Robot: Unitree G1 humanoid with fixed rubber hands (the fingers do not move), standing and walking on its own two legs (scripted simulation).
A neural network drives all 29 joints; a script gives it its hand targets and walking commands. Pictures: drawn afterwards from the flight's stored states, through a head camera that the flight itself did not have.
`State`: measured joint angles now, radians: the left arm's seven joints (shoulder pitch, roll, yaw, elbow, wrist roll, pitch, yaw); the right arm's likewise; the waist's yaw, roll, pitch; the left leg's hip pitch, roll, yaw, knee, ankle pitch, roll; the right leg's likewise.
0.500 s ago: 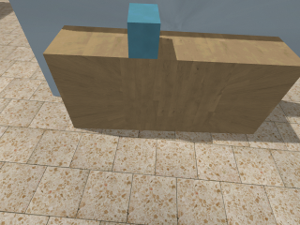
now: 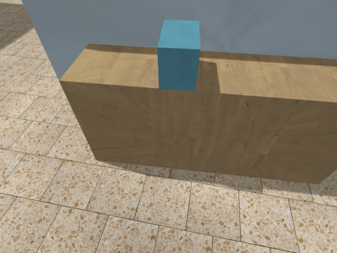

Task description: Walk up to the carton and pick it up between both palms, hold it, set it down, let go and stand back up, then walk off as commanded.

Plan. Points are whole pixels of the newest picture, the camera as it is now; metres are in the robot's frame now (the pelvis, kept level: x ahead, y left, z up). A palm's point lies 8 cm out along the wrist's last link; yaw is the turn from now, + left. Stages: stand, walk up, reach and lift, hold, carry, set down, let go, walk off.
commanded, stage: walk up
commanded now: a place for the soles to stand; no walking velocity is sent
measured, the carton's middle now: (179, 54) +0.92 +0.01 +0.00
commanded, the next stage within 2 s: none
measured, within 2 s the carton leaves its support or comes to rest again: neither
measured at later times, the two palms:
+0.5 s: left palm (56, 213) +0.24 +0.32 -0.09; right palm out of the picture +0.19 -0.33 -0.12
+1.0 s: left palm (60, 198) +0.28 +0.33 -0.10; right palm (289, 213) +0.28 -0.31 -0.09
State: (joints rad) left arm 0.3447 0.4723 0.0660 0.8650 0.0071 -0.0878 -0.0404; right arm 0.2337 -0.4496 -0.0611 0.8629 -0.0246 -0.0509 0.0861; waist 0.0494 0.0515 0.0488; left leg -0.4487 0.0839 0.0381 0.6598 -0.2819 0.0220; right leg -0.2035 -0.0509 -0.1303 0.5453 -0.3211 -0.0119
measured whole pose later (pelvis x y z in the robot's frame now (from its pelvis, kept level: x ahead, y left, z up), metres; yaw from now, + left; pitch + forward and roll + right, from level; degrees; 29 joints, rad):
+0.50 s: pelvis +0.14 +0.00 -0.02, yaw -1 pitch -1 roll -1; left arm 0.20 0.43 0.02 0.89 0.01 -0.09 0.01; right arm 0.24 -0.46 -0.04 0.89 0.00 -0.01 0.01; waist -0.01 0.05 0.08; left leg -0.42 0.06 0.01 0.92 -0.52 0.03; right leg -0.42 -0.03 -0.06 0.68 -0.26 -0.01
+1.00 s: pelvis +0.18 +0.01 +0.01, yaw -2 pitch -1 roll +0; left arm 0.04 0.40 -0.02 1.13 -0.01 -0.04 0.00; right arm 0.01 -0.41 0.00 1.11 0.00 0.00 0.02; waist 0.01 0.00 0.07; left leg -0.17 0.04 0.05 0.45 -0.25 -0.01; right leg -0.22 -0.04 -0.03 0.42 -0.17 0.03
